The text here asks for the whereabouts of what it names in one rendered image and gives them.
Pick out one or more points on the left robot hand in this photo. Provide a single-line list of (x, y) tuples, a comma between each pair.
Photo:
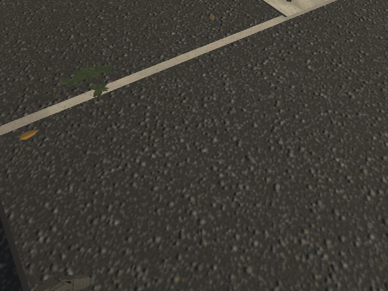
[(64, 283)]

